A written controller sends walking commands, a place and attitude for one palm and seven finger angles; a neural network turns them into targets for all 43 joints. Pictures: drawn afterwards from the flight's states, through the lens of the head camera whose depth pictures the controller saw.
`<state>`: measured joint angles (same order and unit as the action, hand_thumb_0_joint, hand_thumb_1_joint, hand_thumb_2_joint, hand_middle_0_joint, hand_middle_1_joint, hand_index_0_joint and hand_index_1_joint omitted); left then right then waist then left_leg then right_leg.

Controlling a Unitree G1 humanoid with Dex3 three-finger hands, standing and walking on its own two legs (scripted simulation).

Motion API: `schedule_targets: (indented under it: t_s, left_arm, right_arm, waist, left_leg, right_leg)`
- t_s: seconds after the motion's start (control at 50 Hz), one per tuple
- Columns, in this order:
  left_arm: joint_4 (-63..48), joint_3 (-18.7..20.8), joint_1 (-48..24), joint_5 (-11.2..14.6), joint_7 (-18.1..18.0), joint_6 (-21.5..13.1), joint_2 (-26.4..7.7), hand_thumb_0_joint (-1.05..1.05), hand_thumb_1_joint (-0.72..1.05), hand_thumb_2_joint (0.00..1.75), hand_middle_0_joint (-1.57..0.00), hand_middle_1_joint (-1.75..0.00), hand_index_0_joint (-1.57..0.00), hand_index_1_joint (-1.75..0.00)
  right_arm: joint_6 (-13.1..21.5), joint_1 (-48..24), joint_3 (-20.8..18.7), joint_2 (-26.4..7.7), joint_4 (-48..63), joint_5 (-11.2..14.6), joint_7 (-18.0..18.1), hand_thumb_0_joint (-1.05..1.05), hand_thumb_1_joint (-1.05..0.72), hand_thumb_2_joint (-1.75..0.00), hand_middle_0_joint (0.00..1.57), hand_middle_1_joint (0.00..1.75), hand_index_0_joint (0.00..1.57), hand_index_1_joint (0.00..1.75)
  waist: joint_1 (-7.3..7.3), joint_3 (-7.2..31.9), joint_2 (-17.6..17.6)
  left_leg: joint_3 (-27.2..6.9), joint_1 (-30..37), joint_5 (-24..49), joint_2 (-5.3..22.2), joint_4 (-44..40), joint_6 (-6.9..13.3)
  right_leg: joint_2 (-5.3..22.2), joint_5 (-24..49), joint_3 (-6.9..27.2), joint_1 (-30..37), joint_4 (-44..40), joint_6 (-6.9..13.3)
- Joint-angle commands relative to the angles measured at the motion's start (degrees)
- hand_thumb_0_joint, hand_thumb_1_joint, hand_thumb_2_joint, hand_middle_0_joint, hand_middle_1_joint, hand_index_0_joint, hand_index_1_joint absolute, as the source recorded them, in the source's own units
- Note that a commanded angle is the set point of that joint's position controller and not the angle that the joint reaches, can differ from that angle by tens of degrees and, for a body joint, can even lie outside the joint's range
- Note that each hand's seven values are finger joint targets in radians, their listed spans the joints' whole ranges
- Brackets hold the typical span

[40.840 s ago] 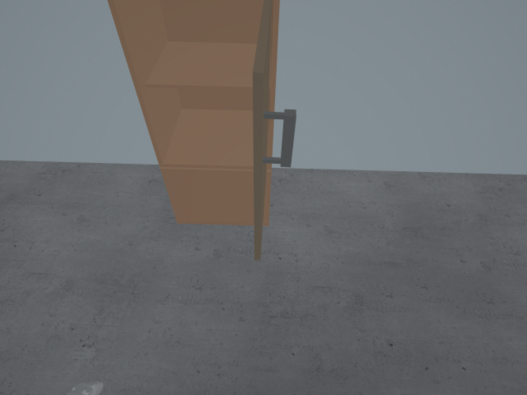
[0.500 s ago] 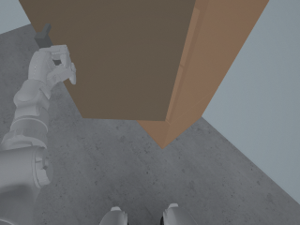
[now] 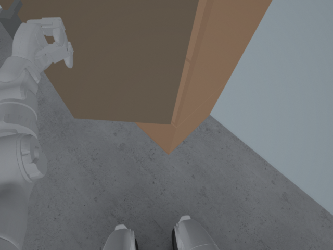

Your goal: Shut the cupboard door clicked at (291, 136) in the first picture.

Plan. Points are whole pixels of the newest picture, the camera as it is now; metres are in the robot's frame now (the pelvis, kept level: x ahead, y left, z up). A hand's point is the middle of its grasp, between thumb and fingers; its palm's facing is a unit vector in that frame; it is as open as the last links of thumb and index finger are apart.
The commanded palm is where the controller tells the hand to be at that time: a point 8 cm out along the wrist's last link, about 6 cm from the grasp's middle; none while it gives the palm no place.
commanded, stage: push the door shut along its arc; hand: left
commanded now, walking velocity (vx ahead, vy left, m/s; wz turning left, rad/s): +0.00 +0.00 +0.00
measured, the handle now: (29, 37) +0.59 +0.24 +0.12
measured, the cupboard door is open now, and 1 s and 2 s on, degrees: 42 27 27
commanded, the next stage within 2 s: pull the fist back off the door in 0.68 s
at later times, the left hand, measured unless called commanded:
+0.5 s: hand (79, 34) +0.58 +0.13 +0.13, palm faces -0.32 -0.95 -0.01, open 3.2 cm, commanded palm +0.60 +0.16 +0.12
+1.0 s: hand (87, 24) +0.62 +0.12 +0.12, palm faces +0.12 -0.99 -0.03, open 3.2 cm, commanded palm +0.59 +0.13 +0.12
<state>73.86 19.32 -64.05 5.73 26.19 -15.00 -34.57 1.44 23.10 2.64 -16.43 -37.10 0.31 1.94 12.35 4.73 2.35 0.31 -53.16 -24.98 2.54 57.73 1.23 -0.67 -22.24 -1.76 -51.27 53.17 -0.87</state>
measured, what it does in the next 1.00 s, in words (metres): stands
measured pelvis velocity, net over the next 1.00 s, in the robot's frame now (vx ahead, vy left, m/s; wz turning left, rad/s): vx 0.01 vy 0.00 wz -0.01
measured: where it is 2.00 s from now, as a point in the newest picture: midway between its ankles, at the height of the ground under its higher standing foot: outside the picture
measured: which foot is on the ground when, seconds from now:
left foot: down 0.00-1.00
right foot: down 0.00-1.00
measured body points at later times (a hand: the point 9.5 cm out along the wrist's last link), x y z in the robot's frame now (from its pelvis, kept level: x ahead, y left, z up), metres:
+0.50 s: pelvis +0.00 +0.00 -0.01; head +0.17 +0.02 +0.41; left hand +0.59 +0.18 +0.13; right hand -0.04 -0.27 -0.11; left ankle +0.02 +0.10 -0.67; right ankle +0.03 -0.13 -0.67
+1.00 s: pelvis +0.01 +0.00 -0.02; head +0.18 +0.01 +0.40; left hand +0.61 +0.17 +0.12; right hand -0.06 -0.23 -0.12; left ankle +0.02 +0.10 -0.67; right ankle +0.03 -0.14 -0.67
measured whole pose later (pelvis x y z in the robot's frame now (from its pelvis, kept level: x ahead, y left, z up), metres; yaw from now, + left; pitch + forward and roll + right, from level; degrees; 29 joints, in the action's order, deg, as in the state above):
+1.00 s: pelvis +0.01 +0.00 -0.02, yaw -1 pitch +28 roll -4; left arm 72.2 21.0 -76.9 -4.2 -4.1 -10.5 -30.8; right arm 2.5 28.5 2.5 -13.4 -36.8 -5.7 -4.8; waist 15.6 5.7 4.4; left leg -1.3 -63.8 -27.0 3.2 62.6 0.7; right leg -1.4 -23.9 -3.1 -61.1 56.9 -0.6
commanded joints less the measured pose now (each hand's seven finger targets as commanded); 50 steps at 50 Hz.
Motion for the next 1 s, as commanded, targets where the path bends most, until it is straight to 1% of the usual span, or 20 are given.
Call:
schedule_targets:
  t_s: [0.0, 0.04, 0.12, 0.16, 0.2, 0.36, 0.48, 0.5, 0.54, 0.58, 0.6, 0.72, 0.76, 0.78, 0.8, 0.84, 0.88, 0.92, 0.94, 0.98]
  left_arm:
    - [-10.28, 0.64, -31.59, 0.54, 0.62, -2.69, -13.46, 0.00, 0.90, 0.90, -1.30, -1.50, -1.30, -1.50]
    - [-11.45, 1.96, -32.55, 0.54, 0.70, -2.95, -15.46, 0.00, 0.90, 0.90, -1.30, -1.50, -1.30, -1.50]
    - [-10.60, 0.40, -33.13, -0.22, 1.43, -1.88, -13.78, 0.00, 0.90, 0.90, -1.30, -1.50, -1.30, -1.50]
    - [-8.87, 0.82, -35.29, -0.30, 1.40, -1.27, -14.55, 0.00, 0.90, 0.90, -1.30, -1.50, -1.30, -1.50]
    - [-9.00, 0.40, -38.18, -1.01, 1.28, -0.86, -15.40, 0.00, 0.90, 0.90, -1.30, -1.50, -1.30, -1.50]
    - [-10.52, -2.65, -43.79, -1.27, 2.39, -0.06, -12.01, 0.00, 0.90, 0.90, -1.30, -1.50, -1.30, -1.50]
    - [-5.18, -3.54, -46.28, -2.05, 2.12, 1.98, -11.84, 0.00, 0.90, 0.90, -1.30, -1.50, -1.30, -1.50]
    - [-6.00, -3.38, -48.20, -2.34, 2.10, 1.70, -12.89, 0.00, 0.90, 0.90, -1.30, -1.50, -1.30, -1.50]
    - [-6.55, -4.63, -49.02, -2.57, 1.83, 1.58, -10.78, 0.00, 0.90, 0.90, -1.30, -1.50, -1.30, -1.50]
    - [-6.80, -4.26, -49.86, -3.09, 2.06, 1.49, -12.19, 0.00, 0.90, 0.90, -1.30, -1.50, -1.30, -1.50]
    - [-7.77, -5.08, -51.37, -2.93, 2.42, 1.67, -10.77, 0.00, 0.90, 0.90, -1.30, -1.50, -1.30, -1.50]
    - [-4.98, -4.31, -52.67, -3.95, 2.53, 3.38, -13.52, 0.00, 0.90, 0.90, -1.30, -1.50, -1.30, -1.50]
    - [-5.88, -4.42, -53.64, -4.10, 2.53, 3.05, -13.52, 0.00, 0.90, 0.90, -1.30, -1.50, -1.30, -1.50]
    - [-6.39, 8.73, -52.61, -0.77, -8.76, 4.70, -17.59, 0.00, 0.90, 0.90, -1.30, -1.50, -1.30, -1.50]
    - [-5.08, 6.07, -49.48, -2.29, -14.15, 5.73, -14.35, 0.00, 0.90, 0.90, -1.30, -1.50, -1.30, -1.50]
    - [-7.44, 7.55, -45.56, -3.94, -23.31, 5.06, -10.54, 0.00, 0.90, 0.90, -1.30, -1.50, -1.30, -1.50]
    - [-15.78, 4.15, -45.91, -8.82, -31.42, 1.79, -6.03, 0.00, 0.90, 0.90, -1.30, -1.50, -1.30, -1.50]
    - [-17.49, 0.93, -44.40, -11.91, -33.06, -0.53, -3.79, 0.00, 0.90, 0.90, -1.30, -1.50, -1.30, -1.50]
    - [-16.67, -1.04, -44.08, -11.64, -32.12, -0.96, -1.15, 0.00, 0.90, 0.90, -1.30, -1.50, -1.30, -1.50]
    - [-12.67, 0.24, -43.86, -9.98, -29.85, -0.29, -2.59, 0.00, 0.90, 0.90, -1.30, -1.50, -1.30, -1.50]
  right_arm:
    - [0.91, 10.17, -4.19, -11.25, 2.39, -0.01, 0.94, 0.00, -0.90, -0.90, 0.20, 0.30, 0.20, 0.30]
    - [0.96, 10.80, -4.13, -11.46, 2.68, -0.21, 1.02, 0.00, -0.90, -0.90, 0.20, 0.30, 0.20, 0.30]
    - [0.82, 11.27, -4.39, -11.38, 2.10, -0.54, 0.83, 0.00, -0.90, -0.90, 0.20, 0.30, 0.20, 0.30]
    - [0.85, 11.81, -4.27, -11.59, 1.70, -0.50, 1.01, 0.00, -0.90, -0.90, 0.20, 0.30, 0.20, 0.30]
    - [0.83, 12.24, -4.16, -11.61, 1.61, -0.58, 1.08, 0.00, -0.90, -0.90, 0.20, 0.30, 0.20, 0.30]
    - [1.71, 13.17, -4.49, -11.61, -0.30, -1.24, 1.05, 0.00, -0.90, -0.90, 0.20, 0.30, 0.20, 0.30]
    - [2.04, 13.39, -3.81, -11.73, -1.57, -1.40, 1.17, 0.00, -0.90, -0.90, 0.20, 0.30, 0.20, 0.30]
    - [2.14, 13.89, -3.71, -11.85, -1.53, -1.41, 1.22, 0.00, -0.90, -0.90, 0.20, 0.30, 0.20, 0.30]
    - [2.39, 14.09, -3.76, -11.61, -1.91, -1.62, 1.05, 0.00, -0.90, -0.90, 0.20, 0.30, 0.20, 0.30]
    - [2.39, 14.08, -3.88, -11.74, -2.23, -1.86, 0.95, 0.00, -0.90, -0.90, 0.20, 0.30, 0.20, 0.30]
    - [2.64, 14.14, -4.02, -11.61, -2.21, -1.82, 0.86, 0.00, -0.90, -0.90, 0.20, 0.30, 0.20, 0.30]
    - [2.65, 14.42, -3.30, -11.60, -2.44, -1.90, 0.83, 0.00, -0.90, -0.90, 0.20, 0.30, 0.20, 0.30]
    - [2.88, 14.70, -3.32, -11.48, -2.33, -1.89, 0.86, 0.00, -0.90, -0.90, 0.20, 0.30, 0.20, 0.30]
    - [3.02, 18.47, -2.16, -9.97, -0.10, -3.05, -0.14, 0.00, -0.90, -0.90, 0.20, 0.30, 0.20, 0.30]
    - [3.06, 18.31, -2.17, -9.82, 0.52, -3.29, -1.46, 0.00, -0.90, -0.90, 0.20, 0.30, 0.20, 0.30]
    - [2.41, 19.67, -3.19, -9.57, 1.38, -4.76, -3.43, 0.00, -0.90, -0.90, 0.20, 0.30, 0.20, 0.30]
    - [1.93, 20.04, -3.95, -8.71, 1.81, -6.23, -5.53, 0.00, -0.90, -0.90, 0.20, 0.30, 0.20, 0.30]
    - [0.98, 20.91, -5.10, -9.07, 0.93, -6.40, -6.88, 0.00, -0.90, -0.90, 0.20, 0.30, 0.20, 0.30]
    - [0.51, 21.09, -5.56, -9.23, 0.77, -6.23, -6.97, 0.00, -0.90, -0.90, 0.20, 0.30, 0.20, 0.30]
    - [-0.46, 20.84, -5.62, -9.63, 0.00, -5.42, -6.63, 0.00, -0.90, -0.90, 0.20, 0.30, 0.20, 0.30]
  waist:
    - [2.95, 26.24, 5.55]
    - [2.27, 28.12, 7.35]
    - [2.72, 30.37, 8.60]
    - [4.02, 28.59, 6.24]
    - [4.62, 28.64, 6.70]
    - [5.97, 32.89, 12.21]
    - [7.87, 28.34, 9.85]
    - [8.11, 28.85, 10.47]
    - [8.51, 30.05, 12.36]
    - [8.33, 32.49, 13.20]
    - [8.71, 33.73, 14.35]
    - [9.36, 32.43, 12.59]
    - [9.67, 34.02, 13.31]
    - [6.25, 35.07, 15.86]
    - [6.37, 35.35, 15.32]
    - [5.82, 36.01, 10.15]
    - [5.16, 38.63, 15.15]
    - [5.53, 39.98, 13.97]
    - [6.47, 39.25, 12.45]
    - [6.44, 36.00, 9.98]
  left_leg:
    - [-4.10, 21.59, 18.78, -1.04, -4.60, 0.59]
    - [-4.35, 22.95, 20.89, -1.22, -4.39, 0.47]
    - [-4.63, 24.72, 23.86, -0.99, -3.08, 0.22]
    - [-4.54, 22.67, 22.49, -0.83, -2.62, 0.47]
    - [-4.57, 21.14, 21.22, -0.91, -2.35, 0.62]
    - [-5.51, 26.74, 25.02, -0.57, -0.47, 0.26]
    - [-5.39, 22.10, 22.04, -0.62, 0.51, 0.72]
    - [-5.36, 21.57, 21.37, -0.49, 0.73, 0.76]
    - [-5.79, 23.86, 23.59, -0.51, 1.20, 0.81]
    - [-6.02, 24.61, 25.77, -0.39, 2.28, 0.50]
    - [-5.65, 25.33, 25.93, -0.51, 2.71, 0.66]
    - [-5.04, 20.44, 23.44, -0.74, 3.82, 1.05]
    - [-5.01, 21.32, 24.45, -0.63, 4.26, 1.15]
    - [-5.80, 16.97, 24.59, 0.34, 3.20, 0.69]
    - [-5.53, 16.33, 24.42, 0.26, 2.57, 0.30]
    - [-6.41, 17.20, 26.21, 0.25, 1.42, 0.14]
    - [-5.89, 21.26, 29.91, 0.27, 1.79, -0.39]
    - [-6.10, 24.80, 30.88, 0.34, 0.53, -0.82]
    - [-6.16, 25.70, 31.31, 0.13, -0.11, -0.67]
    - [-5.01, 22.91, 26.18, -0.53, -2.13, -0.35]
  right_leg:
    - [-2.27, 13.73, -0.16, 5.22, -5.36, 1.85]
    - [-2.37, 14.58, -0.34, 5.70, -4.66, 2.33]
    - [-2.43, 16.25, -0.52, 3.94, -4.04, 2.18]
    - [-2.55, 15.59, -0.57, 3.07, -4.08, 1.89]
    - [-2.52, 14.81, -0.51, 2.87, -3.84, 1.92]
    - [-2.81, 15.21, -1.23, -2.00, -2.89, 2.33]
    - [-3.07, 13.48, -1.83, -3.71, -2.86, 2.41]
    - [-3.05, 12.81, -1.81, -3.91, -2.42, 2.34]
    - [-3.19, 13.43, -2.27, -5.52, -1.84, 2.70]
    - [-3.22, 14.74, -2.35, -5.48, -0.85, 2.79]
    - [-3.37, 15.08, -2.20, -6.07, -0.73, 2.67]
    - [-3.57, 15.03, -2.35, -4.45, -0.18, 2.64]
    - [-3.69, 15.67, -2.41, -4.86, 0.39, 2.57]
    - [-2.61, 16.17, -1.20, -1.14, -0.77, 2.43]
    - [-2.54, 16.36, -1.17, -0.08, -0.44, 2.07]
    - [-2.55, 17.47, -2.06, 1.54, -0.49, 1.50]
    - [-2.43, 18.97, -2.02, -0.09, -0.25, 1.45]
    - [-2.65, 19.24, -2.17, 1.23, -1.16, 1.70]
    - [-2.89, 20.12, -2.12, 1.85, -1.99, 1.72]
    - [-3.04, 19.33, -1.68, 5.11, -4.27, 1.53]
